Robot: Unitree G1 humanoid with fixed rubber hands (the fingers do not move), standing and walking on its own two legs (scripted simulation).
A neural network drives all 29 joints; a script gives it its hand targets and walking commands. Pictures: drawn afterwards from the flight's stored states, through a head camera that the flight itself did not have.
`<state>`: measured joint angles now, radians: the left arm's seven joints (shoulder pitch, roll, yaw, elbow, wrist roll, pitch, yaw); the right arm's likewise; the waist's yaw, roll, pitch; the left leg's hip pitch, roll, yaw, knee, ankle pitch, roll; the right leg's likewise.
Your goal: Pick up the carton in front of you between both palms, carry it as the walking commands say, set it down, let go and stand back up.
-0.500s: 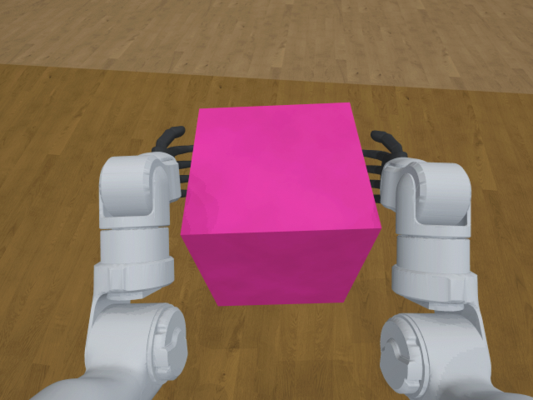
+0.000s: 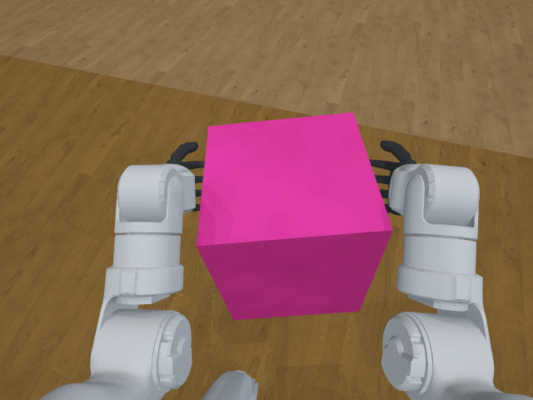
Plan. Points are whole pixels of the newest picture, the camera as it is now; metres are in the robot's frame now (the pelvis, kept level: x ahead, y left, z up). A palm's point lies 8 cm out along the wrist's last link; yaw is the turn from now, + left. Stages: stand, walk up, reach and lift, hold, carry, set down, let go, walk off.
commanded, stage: carry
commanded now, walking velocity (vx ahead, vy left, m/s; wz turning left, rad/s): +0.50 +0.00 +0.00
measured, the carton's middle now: (288, 224) +0.38 +0.04 +0.05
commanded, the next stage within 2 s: none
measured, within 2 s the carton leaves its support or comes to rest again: neither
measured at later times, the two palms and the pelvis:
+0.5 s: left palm (264, 8) +0.73 +0.13 +0.22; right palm (434, 18) +0.70 -0.16 +0.23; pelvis +0.33 +0.02 +0.04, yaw -1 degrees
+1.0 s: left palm out of the picture +1.06 +0.16 +0.27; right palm out of the picture +1.04 -0.13 +0.27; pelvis +0.67 +0.03 +0.10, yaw +0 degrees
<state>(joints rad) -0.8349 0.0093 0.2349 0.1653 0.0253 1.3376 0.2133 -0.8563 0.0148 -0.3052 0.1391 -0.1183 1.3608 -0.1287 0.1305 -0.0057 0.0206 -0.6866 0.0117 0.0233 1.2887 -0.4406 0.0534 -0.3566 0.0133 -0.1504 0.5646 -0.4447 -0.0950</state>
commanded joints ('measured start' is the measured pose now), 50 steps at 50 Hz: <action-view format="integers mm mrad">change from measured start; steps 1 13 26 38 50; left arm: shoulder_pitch -966 -839 -794 -1065 -864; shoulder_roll -1210 -1054 -1019 -1213 -1103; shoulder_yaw -578 -464 -396 -510 -387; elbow -220 -90 23 -169 38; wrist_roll -558 -379 -302 -557 -369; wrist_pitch -29 18 22 -10 30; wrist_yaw -345 -321 -282 -349 -335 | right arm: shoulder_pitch -715 -785 -760 -778 -831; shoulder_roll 983 1097 1163 1004 1117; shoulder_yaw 496 610 514 451 550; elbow -101 -73 127 -50 -24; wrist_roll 357 527 534 361 507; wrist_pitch -54 -20 3 -44 -19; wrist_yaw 164 231 278 169 231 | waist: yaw -60 -258 -91 -59 -256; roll -68 38 157 -75 34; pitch -513 -581 -500 -518 -578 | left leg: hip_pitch -121 1035 581 -131 1050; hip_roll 47 305 202 44 300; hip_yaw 5 -507 55 -3 -496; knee -200 -808 -745 -178 -807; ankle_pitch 0 544 778 -24 559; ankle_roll -9 253 64 -6 242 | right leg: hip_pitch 473 -561 100 488 -574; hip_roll -275 -5 82 -282 -9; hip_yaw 369 179 -126 394 175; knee -193 907 124 -191 897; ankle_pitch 281 -65 112 261 -67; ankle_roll -152 49 10 -149 52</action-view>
